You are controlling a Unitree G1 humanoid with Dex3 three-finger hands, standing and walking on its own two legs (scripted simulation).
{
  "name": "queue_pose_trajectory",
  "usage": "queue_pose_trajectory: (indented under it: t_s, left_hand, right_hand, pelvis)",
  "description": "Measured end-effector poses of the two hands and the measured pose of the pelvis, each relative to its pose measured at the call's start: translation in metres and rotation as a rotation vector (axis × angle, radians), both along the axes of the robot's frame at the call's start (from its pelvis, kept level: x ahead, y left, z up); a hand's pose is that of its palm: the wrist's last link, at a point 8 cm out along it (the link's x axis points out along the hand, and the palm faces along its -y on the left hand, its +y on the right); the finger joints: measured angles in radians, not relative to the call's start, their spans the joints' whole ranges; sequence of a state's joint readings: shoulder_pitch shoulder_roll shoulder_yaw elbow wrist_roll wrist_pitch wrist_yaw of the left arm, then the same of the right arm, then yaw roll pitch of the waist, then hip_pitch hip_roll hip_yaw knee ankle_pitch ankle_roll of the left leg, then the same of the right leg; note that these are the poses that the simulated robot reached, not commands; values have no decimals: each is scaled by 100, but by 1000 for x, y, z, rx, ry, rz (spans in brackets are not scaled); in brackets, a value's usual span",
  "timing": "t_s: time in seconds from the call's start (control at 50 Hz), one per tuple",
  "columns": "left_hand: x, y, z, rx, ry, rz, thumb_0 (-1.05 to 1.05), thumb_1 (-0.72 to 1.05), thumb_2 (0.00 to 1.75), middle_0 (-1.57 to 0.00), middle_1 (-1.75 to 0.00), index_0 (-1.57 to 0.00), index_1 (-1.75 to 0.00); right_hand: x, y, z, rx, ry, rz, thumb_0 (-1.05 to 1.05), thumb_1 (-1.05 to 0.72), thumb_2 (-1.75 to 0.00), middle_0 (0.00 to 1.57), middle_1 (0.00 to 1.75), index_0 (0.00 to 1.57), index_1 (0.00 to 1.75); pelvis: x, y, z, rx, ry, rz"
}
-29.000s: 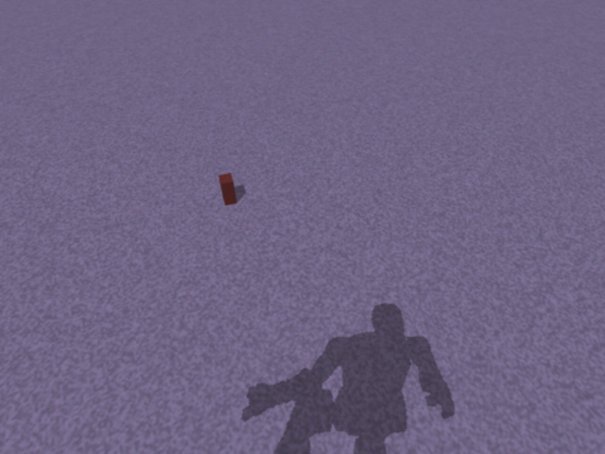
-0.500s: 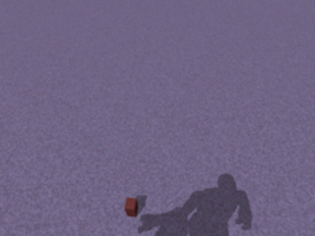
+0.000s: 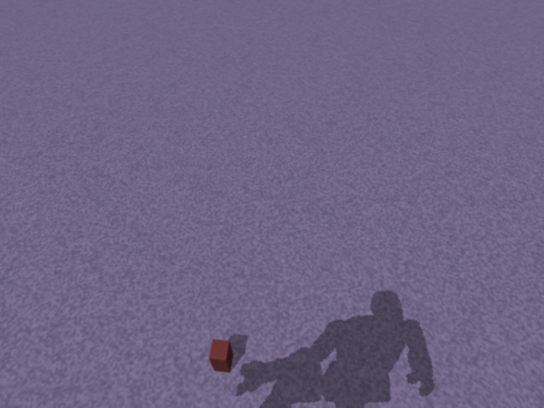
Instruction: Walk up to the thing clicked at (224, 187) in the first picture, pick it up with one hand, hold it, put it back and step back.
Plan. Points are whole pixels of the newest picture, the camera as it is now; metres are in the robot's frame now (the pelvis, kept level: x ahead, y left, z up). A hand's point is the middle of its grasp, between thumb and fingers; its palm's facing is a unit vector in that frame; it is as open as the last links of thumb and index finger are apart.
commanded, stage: stand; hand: left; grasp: from the side
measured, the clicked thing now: (221, 356) +0.41 +0.18 -0.71
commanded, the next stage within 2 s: step back in 0.84 s
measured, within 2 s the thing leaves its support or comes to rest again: neither
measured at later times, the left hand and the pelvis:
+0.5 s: hand out of the picture +0.09 +0.25 -0.15, palm faces -0.01 -0.94 -0.34, open 7.4 cm; pelvis +0.02 +0.00 +0.00, yaw +0 degrees
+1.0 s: hand out of the picture +0.09 +0.27 -0.16, palm faces +0.01 -0.93 -0.37, open 7.4 cm; pelvis +0.00 +0.01 -0.01, yaw +0 degrees
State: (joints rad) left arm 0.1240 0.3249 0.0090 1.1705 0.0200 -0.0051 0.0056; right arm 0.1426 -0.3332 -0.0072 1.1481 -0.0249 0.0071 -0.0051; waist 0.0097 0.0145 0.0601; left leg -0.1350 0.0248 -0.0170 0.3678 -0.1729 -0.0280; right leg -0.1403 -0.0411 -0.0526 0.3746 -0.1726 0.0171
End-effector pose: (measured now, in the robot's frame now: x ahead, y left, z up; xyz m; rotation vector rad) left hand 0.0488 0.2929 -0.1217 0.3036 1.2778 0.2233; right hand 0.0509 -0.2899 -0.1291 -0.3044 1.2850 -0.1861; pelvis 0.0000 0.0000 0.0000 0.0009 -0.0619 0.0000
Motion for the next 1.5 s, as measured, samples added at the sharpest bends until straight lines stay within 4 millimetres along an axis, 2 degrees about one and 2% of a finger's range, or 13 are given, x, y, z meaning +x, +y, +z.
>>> queue_pose_trajectory:
  t_s: [0.4,0.84,0.96,1.08,1.14,1.22,1.28,1.38,1.5]
  left_hand:
    - [30,-3,4,0,-31,-13,1,91,90,-21,-30,-20,-30]
    - [37,-3,4,-5,-29,-18,1,91,90,-21,-30,-20,-30]
    - [37,10,0,13,-53,2,1,91,90,-21,-30,-20,-30]
    - [45,36,-9,36,-92,-41,1,91,90,-21,-30,-20,-30]
    - [56,52,-20,31,-134,-55,1,91,90,-21,-30,-20,-30]
    - [57,60,-23,31,-154,-60,1,91,90,-20,-30,-20,-30]
    - [46,59,-21,18,-137,-74,1,91,90,-20,-30,-20,-30]
    - [16,58,-21,13,-79,-109,0,91,90,-20,-30,-20,-30]
    - [-16,53,-21,30,-69,-133,1,91,90,-21,-30,-20,-30]
  right_hand:
    - [27,-2,3,1,-32,4,1,-91,-89,20,30,21,30]
    - [32,-5,6,-7,-36,0,1,-91,-89,20,30,21,30]
    - [31,-12,3,-20,-43,-14,1,-91,-89,20,30,21,30]
    - [12,-9,5,-72,-38,-21,1,-91,-89,20,30,21,30]
    - [-8,-1,3,-113,-20,-11,1,-91,-89,20,30,21,30]
    - [-37,14,9,-120,37,-4,1,-91,-89,20,30,21,30]
    - [-49,23,13,-123,38,-14,1,-91,-89,20,30,21,30]
    - [-57,32,12,-108,-37,-34,1,-90,-89,20,30,21,30]
    - [-71,30,-2,-75,-104,-34,1,-90,-89,20,30,21,30]
  pelvis:
    - [15,-2,2,1,10,-7]
    - [20,-3,2,1,14,-12]
    - [4,1,-6,-9,26,-5]
    - [-15,23,-17,-2,35,-1]
    - [-25,37,-28,-14,46,9]
    - [-40,44,-23,-16,42,7]
    - [-48,48,-18,-19,48,-9]
    - [-65,53,-17,-20,45,-44]
    - [-92,47,-26,-4,33,-80]
